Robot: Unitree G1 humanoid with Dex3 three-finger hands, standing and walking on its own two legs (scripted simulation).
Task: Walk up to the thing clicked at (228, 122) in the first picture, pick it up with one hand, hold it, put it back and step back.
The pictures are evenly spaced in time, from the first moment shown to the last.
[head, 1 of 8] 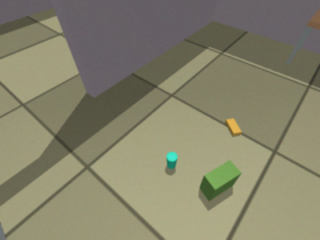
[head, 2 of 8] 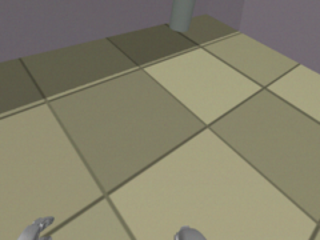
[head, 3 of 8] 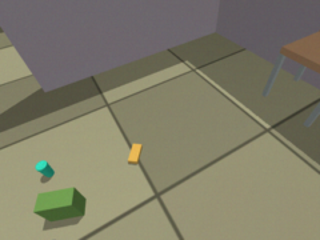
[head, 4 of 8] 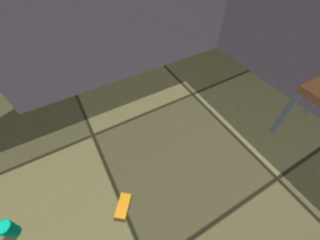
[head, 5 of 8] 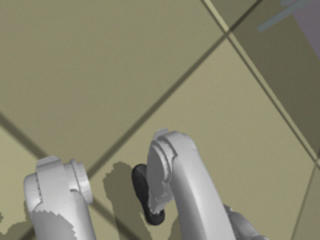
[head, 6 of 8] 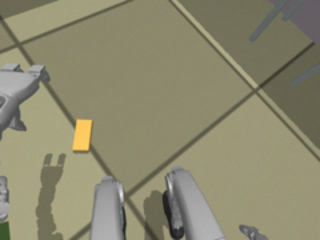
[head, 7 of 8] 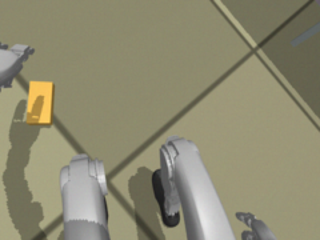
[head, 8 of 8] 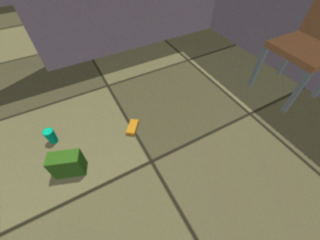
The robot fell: no
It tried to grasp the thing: yes
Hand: left
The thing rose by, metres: 0.00
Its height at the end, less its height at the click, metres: +0.00
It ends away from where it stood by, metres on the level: 0.00
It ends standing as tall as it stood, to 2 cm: yes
